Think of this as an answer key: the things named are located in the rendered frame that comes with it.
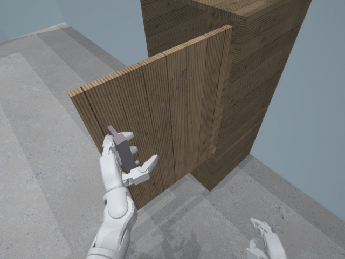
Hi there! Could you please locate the cupboard door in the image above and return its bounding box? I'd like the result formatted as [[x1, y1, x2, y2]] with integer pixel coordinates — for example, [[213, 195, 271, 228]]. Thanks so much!
[[68, 25, 232, 210]]

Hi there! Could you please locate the robot left forearm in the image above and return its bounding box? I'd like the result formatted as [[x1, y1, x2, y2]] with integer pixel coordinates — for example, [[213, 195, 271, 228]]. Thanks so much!
[[86, 187, 138, 259]]

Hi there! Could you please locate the handle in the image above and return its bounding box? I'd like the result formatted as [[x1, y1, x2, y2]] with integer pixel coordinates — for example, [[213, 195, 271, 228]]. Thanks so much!
[[107, 125, 136, 173]]

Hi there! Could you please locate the left robot hand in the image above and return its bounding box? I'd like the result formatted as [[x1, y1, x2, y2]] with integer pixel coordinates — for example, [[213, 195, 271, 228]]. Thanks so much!
[[99, 132, 159, 193]]

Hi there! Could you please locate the right robot hand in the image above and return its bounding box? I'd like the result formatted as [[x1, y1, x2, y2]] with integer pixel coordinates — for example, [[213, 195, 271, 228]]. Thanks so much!
[[246, 218, 288, 259]]

